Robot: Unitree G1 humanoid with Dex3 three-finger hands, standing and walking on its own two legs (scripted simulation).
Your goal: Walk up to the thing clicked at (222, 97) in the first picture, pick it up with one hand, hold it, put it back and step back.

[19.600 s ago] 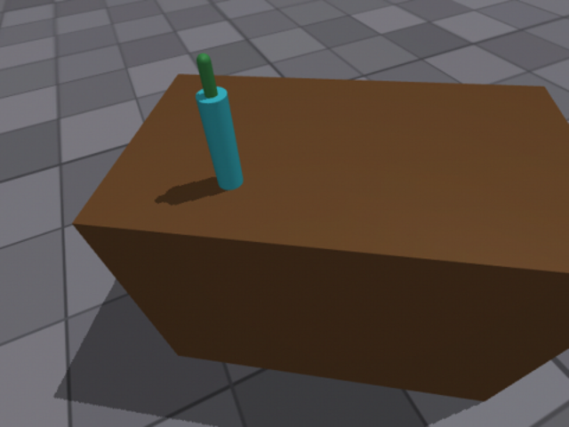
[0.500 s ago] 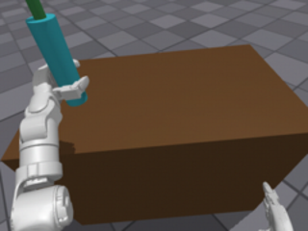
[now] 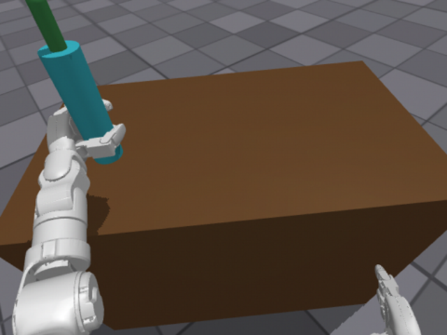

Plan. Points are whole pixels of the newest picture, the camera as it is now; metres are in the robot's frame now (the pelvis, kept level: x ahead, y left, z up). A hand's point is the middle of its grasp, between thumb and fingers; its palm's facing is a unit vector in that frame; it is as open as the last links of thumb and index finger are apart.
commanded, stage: crouch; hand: left
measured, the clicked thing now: (79, 91) +0.44 +0.21 +0.26
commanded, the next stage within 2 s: lower in 0.34 s
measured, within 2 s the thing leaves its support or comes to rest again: rests again in 1.66 s
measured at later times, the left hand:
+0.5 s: hand (108, 132) +0.45 +0.21 +0.16, palm faces +0.19 -0.98 +0.01, open 7.5 cm
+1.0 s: hand (120, 151) +0.47 +0.21 +0.09, palm faces +0.18 -0.98 +0.02, open 7.5 cm
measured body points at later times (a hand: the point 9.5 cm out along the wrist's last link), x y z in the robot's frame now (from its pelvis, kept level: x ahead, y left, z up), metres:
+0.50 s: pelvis -0.01 +0.00 +0.00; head +0.02 +0.00 +0.45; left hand +0.44 +0.26 +0.16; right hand +0.15 -0.27 -0.07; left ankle -0.01 +0.12 -0.73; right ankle +0.01 -0.13 -0.73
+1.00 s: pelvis -0.01 +0.00 -0.03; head +0.05 +0.02 +0.42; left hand +0.46 +0.26 +0.09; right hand +0.14 -0.26 -0.08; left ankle -0.01 +0.12 -0.73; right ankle +0.01 -0.13 -0.73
